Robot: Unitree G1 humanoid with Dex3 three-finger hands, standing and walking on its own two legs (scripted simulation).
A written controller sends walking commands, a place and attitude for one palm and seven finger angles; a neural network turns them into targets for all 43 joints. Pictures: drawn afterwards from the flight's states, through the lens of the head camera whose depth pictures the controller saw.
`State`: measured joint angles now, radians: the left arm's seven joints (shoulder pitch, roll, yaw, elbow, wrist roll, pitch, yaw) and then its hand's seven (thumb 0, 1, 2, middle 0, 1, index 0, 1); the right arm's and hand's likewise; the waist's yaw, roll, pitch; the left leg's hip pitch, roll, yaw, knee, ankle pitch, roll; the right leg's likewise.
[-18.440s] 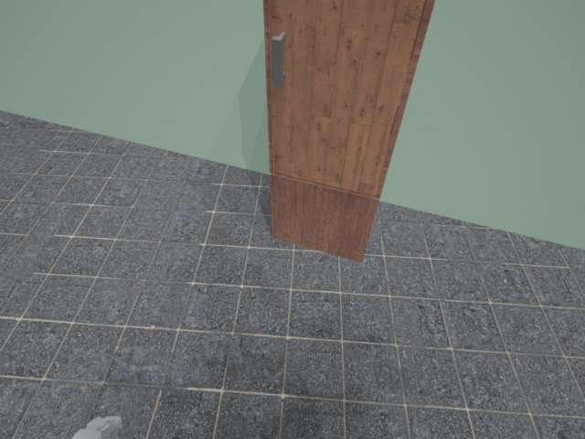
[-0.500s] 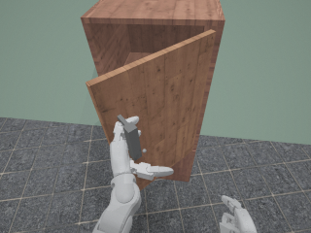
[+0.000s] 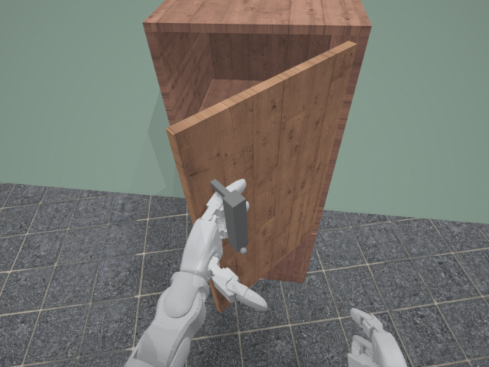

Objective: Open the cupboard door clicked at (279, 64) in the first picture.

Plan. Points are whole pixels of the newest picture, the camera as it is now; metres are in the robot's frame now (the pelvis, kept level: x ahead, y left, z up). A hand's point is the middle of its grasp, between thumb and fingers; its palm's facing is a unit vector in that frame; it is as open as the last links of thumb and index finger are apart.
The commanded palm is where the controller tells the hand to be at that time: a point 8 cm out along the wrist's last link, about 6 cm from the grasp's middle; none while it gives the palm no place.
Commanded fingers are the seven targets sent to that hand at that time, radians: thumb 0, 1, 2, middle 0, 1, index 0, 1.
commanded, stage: slide the hand sideways off the handle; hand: left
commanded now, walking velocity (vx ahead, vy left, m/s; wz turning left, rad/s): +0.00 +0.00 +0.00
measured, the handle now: (228, 215) +0.33 +0.05 +0.09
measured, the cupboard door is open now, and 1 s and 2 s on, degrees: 49 48 48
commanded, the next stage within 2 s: draw the hand back to the body in 0.92 s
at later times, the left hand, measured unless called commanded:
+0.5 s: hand (217, 272) +0.24 +0.06 +0.09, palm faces -0.14 -0.99 +0.00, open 16.1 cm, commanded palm +0.21 +0.12 +0.09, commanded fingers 0.00 -0.50 0.30 -0.15 -0.30 -0.15 -0.30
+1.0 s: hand (174, 304) +0.19 +0.11 +0.09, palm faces -0.09 -1.00 -0.02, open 16.3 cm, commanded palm +0.17 +0.16 +0.09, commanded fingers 0.00 -0.50 0.30 -0.15 -0.30 -0.15 -0.30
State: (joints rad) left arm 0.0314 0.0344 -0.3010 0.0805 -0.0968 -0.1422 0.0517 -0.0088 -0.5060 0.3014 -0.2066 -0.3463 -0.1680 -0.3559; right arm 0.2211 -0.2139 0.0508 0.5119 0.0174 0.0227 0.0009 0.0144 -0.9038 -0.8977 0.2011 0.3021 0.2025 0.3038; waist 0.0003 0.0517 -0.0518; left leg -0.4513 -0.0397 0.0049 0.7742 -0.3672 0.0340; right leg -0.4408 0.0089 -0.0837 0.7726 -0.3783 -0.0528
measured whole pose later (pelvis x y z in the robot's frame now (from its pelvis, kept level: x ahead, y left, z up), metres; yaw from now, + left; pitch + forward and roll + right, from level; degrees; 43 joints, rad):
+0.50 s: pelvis +0.02 -0.01 +0.00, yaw -1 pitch +4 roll +0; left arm 0.41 0.11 -0.24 -0.26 -0.06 -0.16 0.03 -0.01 -0.50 0.30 -0.21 -0.33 -0.21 -0.32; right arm 0.23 -0.21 0.05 0.42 0.00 -0.01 0.02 0.01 -0.90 -0.90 0.20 0.30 0.20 0.30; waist 0.00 0.03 -0.07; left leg -0.46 -0.02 0.02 0.80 -0.41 0.02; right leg -0.46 0.03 -0.07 0.79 -0.42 -0.06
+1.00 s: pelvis +0.02 -0.02 -0.01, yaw +1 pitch +7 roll -1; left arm 0.63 0.18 -0.04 -0.36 -0.21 -0.27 -0.19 -0.01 -0.50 0.30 -0.16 -0.30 -0.16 -0.30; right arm 0.27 -0.26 0.02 0.43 0.03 -0.10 -0.02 0.02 -0.90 -0.90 0.20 0.30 0.20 0.30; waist 0.01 0.05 -0.10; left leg -0.56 -0.02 -0.02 0.89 -0.45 0.01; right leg -0.53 0.03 -0.11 0.86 -0.45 -0.07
